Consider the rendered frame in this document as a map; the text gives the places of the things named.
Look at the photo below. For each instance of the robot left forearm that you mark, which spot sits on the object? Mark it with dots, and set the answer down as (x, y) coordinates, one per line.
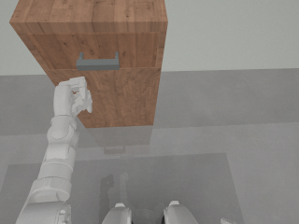
(53, 181)

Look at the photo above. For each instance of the handle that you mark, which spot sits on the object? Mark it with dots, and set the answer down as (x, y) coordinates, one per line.
(97, 64)

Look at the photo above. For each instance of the robot left hand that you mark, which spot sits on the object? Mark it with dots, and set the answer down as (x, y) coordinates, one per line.
(65, 102)

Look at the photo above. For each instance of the right robot shin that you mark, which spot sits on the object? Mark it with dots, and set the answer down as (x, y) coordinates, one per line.
(173, 202)

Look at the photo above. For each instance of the robot left upper arm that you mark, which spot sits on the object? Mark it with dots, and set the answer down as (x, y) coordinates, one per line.
(57, 212)

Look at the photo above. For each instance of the robot right thigh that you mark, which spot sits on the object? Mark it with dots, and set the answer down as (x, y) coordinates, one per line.
(178, 214)

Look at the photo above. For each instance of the drawer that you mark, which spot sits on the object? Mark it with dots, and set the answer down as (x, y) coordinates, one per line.
(61, 51)

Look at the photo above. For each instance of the cabinet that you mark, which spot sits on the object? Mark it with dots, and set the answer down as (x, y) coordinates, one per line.
(121, 98)

